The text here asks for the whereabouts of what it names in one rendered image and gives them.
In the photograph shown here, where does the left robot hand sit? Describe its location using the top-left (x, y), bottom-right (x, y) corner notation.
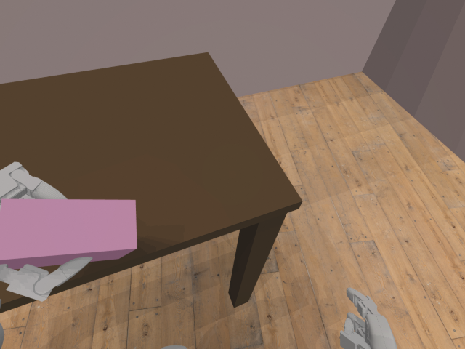
top-left (0, 162), bottom-right (93, 302)

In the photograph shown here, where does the right robot hand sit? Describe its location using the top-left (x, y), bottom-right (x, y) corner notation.
top-left (340, 287), bottom-right (397, 349)

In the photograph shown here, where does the sponge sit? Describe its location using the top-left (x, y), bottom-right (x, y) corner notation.
top-left (0, 199), bottom-right (137, 270)

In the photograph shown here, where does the table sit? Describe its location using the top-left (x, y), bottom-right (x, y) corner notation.
top-left (0, 52), bottom-right (302, 313)

